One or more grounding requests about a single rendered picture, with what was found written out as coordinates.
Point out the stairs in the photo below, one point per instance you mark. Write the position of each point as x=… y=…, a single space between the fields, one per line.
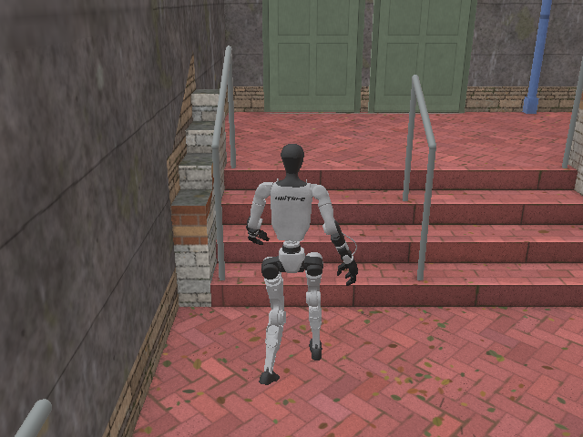
x=496 y=238

